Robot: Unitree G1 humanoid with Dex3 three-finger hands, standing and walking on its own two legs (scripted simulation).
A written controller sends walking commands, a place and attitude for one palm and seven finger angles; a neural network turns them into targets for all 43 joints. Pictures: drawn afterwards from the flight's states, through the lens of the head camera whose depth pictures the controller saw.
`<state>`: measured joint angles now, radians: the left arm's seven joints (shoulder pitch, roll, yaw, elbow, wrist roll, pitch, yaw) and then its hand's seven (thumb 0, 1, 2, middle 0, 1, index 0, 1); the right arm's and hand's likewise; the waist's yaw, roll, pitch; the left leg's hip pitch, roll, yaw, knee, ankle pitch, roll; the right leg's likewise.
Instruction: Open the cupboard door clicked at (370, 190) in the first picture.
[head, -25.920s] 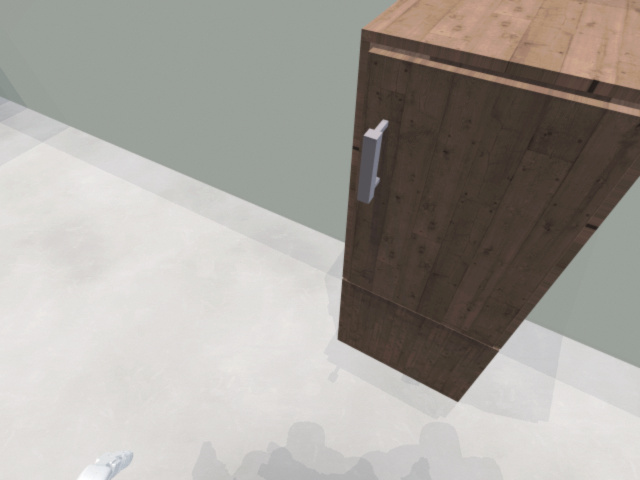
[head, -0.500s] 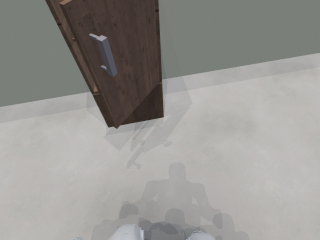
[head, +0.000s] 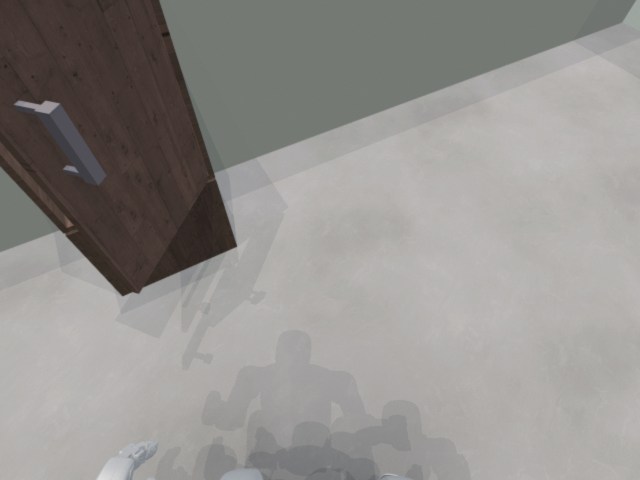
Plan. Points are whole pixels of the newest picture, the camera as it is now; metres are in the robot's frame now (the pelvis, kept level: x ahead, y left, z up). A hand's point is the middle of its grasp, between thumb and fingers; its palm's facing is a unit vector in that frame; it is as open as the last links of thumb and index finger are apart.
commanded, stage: walk to a spot facing it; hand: left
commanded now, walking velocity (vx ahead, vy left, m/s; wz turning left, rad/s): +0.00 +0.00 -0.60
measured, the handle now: (62, 144) +0.52 +0.44 +0.07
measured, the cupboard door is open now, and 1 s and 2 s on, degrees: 45 45 45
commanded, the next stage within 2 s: turn to face it in 1.96 s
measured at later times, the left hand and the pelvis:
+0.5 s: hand (221, 431) +0.18 +0.16 -0.14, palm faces -0.31 -0.93 -0.21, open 7.4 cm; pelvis +0.02 -0.01 +0.02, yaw -18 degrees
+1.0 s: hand (295, 367) +0.29 +0.07 -0.17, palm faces -0.52 -0.83 -0.18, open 7.4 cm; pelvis +0.16 -0.08 +0.01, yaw -35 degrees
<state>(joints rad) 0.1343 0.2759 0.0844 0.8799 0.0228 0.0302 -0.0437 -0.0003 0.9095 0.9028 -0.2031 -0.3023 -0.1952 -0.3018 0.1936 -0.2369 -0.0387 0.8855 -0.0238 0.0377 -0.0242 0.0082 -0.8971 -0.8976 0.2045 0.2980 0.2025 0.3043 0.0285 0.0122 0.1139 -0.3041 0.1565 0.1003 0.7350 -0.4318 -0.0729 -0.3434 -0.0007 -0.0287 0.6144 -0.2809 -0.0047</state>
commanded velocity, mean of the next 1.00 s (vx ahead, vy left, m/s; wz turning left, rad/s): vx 0.25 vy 0.00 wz -0.51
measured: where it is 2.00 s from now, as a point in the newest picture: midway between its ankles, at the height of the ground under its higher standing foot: (468, 369)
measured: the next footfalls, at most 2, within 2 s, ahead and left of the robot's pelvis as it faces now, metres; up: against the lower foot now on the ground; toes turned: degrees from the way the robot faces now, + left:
left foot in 0.28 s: +0.08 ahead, +0.14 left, +0.00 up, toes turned -8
right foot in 0.56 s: +0.04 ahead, -0.16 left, +0.00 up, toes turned -26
